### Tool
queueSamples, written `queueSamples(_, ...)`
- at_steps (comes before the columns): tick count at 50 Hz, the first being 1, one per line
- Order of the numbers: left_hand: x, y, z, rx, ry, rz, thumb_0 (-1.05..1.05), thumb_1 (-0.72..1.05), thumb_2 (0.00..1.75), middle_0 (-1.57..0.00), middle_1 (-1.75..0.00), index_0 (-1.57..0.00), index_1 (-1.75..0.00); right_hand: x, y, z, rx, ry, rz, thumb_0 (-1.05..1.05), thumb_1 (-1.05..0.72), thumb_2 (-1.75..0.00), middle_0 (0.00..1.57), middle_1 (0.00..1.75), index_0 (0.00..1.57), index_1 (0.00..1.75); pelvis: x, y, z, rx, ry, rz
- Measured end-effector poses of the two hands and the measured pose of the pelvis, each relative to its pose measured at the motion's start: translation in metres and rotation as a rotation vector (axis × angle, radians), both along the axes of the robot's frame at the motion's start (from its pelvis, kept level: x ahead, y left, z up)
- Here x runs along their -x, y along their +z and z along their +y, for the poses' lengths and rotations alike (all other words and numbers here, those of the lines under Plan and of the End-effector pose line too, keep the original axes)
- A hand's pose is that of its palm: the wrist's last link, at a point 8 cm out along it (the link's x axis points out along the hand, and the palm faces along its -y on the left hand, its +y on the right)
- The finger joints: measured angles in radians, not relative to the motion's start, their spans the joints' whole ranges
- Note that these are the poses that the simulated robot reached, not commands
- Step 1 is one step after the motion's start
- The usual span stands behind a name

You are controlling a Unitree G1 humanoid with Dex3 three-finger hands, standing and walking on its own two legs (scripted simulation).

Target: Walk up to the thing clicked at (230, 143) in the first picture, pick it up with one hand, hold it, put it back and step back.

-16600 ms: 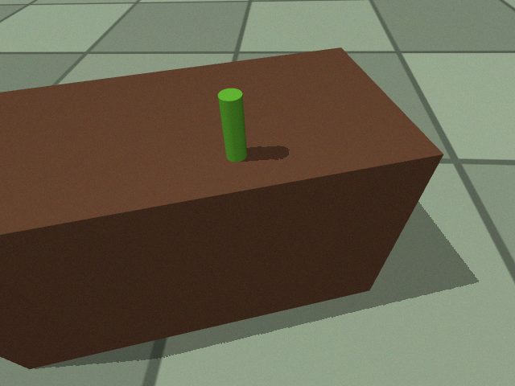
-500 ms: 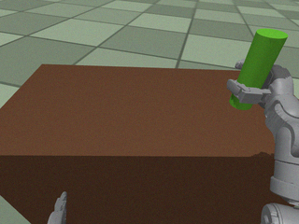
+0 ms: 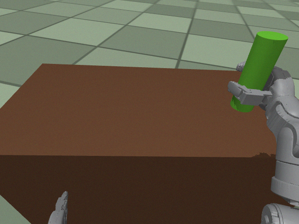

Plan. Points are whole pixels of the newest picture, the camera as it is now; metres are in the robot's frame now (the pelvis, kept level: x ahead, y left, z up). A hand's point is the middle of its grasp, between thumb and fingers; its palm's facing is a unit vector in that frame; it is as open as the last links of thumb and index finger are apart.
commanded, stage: hold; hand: right
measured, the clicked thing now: (254, 75) +0.35 -0.19 +0.30
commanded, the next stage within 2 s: crouch in 1.80 s
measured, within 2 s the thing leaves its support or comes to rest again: neither
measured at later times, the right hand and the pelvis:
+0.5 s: hand (248, 83) +0.35 -0.19 +0.27, palm faces +0.19 +0.98 -0.01, open 7.4 cm; pelvis +0.00 +0.00 +0.00, yaw +0 degrees
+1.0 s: hand (250, 83) +0.34 -0.18 +0.28, palm faces +0.19 +0.98 -0.02, open 7.4 cm; pelvis +0.00 +0.00 +0.00, yaw +0 degrees
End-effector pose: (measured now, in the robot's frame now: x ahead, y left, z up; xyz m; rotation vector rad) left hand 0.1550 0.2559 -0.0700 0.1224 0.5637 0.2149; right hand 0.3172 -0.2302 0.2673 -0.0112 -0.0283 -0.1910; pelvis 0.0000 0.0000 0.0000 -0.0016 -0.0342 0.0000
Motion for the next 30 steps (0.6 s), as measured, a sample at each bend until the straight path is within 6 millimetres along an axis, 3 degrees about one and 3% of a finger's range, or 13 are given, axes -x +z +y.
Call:
queueSamples(13,-0.015,0.007,-0.006,0.010,0.002,-0.045,-0.01,-0.54,0.05,-0.05,-0.06,-0.06,-0.05,0.008,0.008,0.002,0.018,0.036,-0.040,0.02,0.08,-1.15,0.87,1.18,0.84,1.17,-0.004,0.000,-0.003,-0.004,-0.002,-0.006)
queueSamples(24,-0.004,-0.001,-0.001,-0.001,0.012,0.003,-0.01,-0.54,0.05,-0.06,-0.06,-0.06,-0.05,0.000,0.004,-0.006,0.002,0.000,-0.017,0.02,0.08,-1.15,0.88,1.18,0.84,1.17,-0.004,0.000,-0.002,-0.002,-0.001,0.000)
queueSamples(30,-0.007,0.003,-0.002,-0.009,0.002,-0.006,-0.01,-0.54,0.05,-0.05,-0.06,-0.06,-0.05,-0.003,0.008,0.004,0.006,0.032,-0.040,0.02,0.08,-1.15,0.88,1.19,0.84,1.17,-0.003,0.000,-0.002,-0.003,0.002,-0.004)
